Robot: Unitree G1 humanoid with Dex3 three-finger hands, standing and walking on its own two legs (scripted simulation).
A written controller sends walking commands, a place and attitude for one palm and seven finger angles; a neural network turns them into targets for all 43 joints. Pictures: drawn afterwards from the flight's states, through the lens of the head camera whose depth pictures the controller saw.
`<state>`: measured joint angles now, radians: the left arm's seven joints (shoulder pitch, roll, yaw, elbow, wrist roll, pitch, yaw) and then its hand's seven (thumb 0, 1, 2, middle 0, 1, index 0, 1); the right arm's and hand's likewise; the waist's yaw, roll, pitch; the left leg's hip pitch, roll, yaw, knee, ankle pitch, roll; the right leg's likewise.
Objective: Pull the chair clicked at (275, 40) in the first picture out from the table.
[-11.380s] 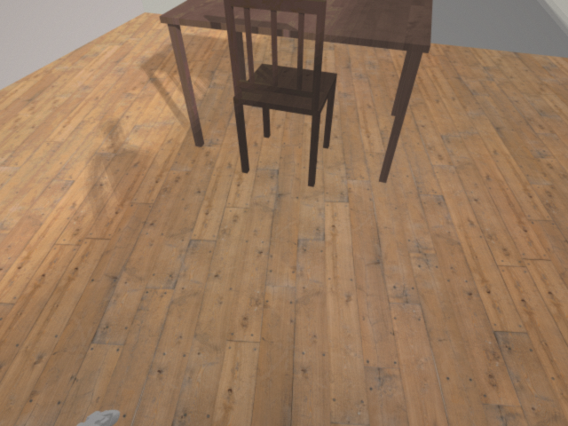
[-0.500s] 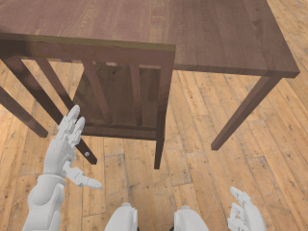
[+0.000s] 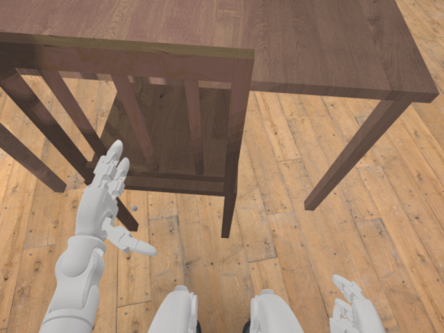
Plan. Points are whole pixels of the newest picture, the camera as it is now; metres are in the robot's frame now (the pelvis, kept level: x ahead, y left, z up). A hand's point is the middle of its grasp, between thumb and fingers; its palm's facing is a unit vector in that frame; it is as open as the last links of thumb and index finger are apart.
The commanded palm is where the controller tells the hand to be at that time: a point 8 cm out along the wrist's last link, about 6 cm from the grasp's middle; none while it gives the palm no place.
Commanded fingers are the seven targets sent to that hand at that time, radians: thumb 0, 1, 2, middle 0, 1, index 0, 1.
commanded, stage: aim the fingers beside a spindle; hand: left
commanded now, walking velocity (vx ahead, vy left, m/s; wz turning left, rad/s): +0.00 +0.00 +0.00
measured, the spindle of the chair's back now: (140, 131) +0.48 +0.17 +0.03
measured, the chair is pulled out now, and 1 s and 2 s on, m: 0.00 0.00 0.00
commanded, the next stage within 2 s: none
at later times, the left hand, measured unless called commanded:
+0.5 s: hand (138, 209) +0.32 +0.15 +0.03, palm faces -0.12 -0.99 -0.04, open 16.9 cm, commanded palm +0.31 +0.22 +0.02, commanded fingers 0.00 -0.50 0.30 -0.06 -0.08 -0.06 -0.08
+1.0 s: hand (135, 209) +0.33 +0.16 +0.01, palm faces -0.07 -1.00 -0.03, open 16.9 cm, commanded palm +0.31 +0.22 +0.02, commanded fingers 0.00 -0.50 0.30 -0.06 -0.08 -0.06 -0.08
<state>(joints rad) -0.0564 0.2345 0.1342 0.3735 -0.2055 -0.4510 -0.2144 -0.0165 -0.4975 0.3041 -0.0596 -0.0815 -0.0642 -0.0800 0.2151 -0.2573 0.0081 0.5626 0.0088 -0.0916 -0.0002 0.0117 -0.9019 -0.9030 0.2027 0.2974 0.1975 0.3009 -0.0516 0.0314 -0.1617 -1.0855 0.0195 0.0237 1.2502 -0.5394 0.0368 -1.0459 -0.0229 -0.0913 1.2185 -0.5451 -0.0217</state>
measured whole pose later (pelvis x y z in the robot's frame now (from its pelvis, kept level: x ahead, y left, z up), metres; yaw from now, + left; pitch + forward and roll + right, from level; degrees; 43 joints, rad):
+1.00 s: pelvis +0.00 +0.00 +0.00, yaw +0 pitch +22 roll -2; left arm -0.07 0.23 0.14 0.40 -0.19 -0.43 -0.19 -0.02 -0.50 0.30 -0.06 -0.08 -0.07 -0.08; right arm 0.20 -0.25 0.02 0.55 0.01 -0.06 0.00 0.01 -0.90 -0.90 0.20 0.30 0.20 0.30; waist -0.06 0.02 -0.17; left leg -1.10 0.02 0.03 1.26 -0.54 0.04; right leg -1.06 -0.02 -0.08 1.23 -0.55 -0.02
